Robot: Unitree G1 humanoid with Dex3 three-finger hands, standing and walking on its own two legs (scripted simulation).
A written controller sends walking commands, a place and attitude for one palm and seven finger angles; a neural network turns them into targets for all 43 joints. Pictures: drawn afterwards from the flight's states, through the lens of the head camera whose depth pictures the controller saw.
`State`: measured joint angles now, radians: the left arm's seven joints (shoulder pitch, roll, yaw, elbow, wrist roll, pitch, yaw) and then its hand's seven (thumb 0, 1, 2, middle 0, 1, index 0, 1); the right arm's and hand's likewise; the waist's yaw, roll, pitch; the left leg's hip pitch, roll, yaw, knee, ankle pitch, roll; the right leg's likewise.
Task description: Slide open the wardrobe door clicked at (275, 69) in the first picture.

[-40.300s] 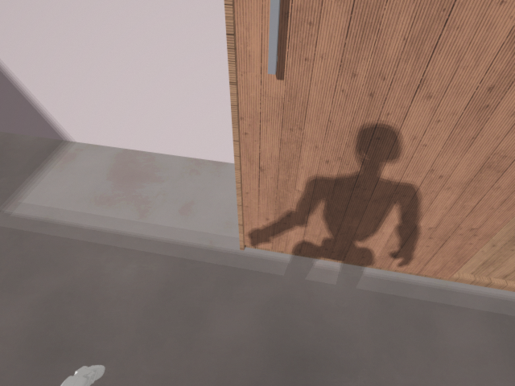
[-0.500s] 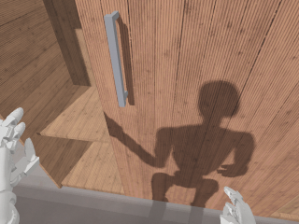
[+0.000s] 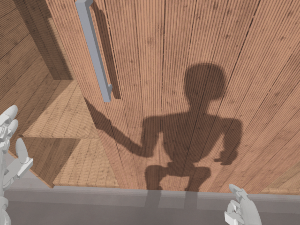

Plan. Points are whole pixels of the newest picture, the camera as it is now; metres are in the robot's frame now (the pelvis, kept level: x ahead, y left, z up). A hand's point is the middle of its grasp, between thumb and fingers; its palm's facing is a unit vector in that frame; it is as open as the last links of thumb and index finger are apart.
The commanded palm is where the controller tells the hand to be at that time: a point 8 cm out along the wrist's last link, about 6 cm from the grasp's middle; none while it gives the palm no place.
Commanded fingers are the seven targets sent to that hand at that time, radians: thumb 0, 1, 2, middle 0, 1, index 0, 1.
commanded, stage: step back with the hand held close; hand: left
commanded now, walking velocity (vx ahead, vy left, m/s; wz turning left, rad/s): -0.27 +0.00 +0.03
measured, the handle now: (99, 56) +0.43 +0.16 +0.25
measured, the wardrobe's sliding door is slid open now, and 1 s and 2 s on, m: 0.46 0.46 0.46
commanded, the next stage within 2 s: stop stepping back and stand still in 0.96 s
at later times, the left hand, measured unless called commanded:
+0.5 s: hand out of the picture +0.14 +0.29 +0.16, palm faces +0.49 -0.76 -0.43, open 7.4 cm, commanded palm +0.07 +0.33 +0.18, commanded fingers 0.00 0.90 0.90 -0.20 -0.30 -0.20 -0.30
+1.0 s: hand out of the picture +0.05 +0.32 +0.17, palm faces +0.52 -0.76 -0.40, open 7.4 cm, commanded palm +0.00 +0.34 +0.18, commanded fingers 0.00 0.90 0.90 -0.20 -0.30 -0.20 -0.30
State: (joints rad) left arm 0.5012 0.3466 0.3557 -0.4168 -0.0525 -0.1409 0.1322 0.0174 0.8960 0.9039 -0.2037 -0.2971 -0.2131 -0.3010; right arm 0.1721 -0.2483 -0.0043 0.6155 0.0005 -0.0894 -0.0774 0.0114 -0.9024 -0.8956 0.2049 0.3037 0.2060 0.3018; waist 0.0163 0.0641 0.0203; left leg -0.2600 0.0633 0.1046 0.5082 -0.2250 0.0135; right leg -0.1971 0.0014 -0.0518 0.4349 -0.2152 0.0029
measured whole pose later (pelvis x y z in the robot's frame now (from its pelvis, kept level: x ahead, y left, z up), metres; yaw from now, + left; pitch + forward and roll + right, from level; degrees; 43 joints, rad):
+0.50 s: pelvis -0.07 +0.03 -0.01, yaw +2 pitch -1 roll -3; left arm 0.49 0.38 0.40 -0.46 -0.01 -0.22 0.19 0.02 0.89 0.90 -0.21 -0.30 -0.22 -0.30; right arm 0.24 -0.22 0.01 0.61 0.00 -0.11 -0.11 0.01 -0.90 -0.90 0.21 0.30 0.21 0.30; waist -0.01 0.05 0.03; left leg -0.43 0.03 0.08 0.61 -0.17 0.07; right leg -0.36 0.00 -0.02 0.61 -0.28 0.02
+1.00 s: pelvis -0.14 +0.04 -0.01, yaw +0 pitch +1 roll -3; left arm 0.51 0.42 0.44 -0.52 -0.06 -0.23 0.19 0.02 0.89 0.90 -0.21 -0.30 -0.22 -0.30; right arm 0.17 -0.17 0.01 0.62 -0.03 -0.14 -0.08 0.01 -0.90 -0.90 0.21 0.30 0.21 0.30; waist 0.05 0.01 -0.02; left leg -0.53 0.03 0.10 0.49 -0.08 0.02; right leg -0.21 0.07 0.01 0.53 -0.44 -0.06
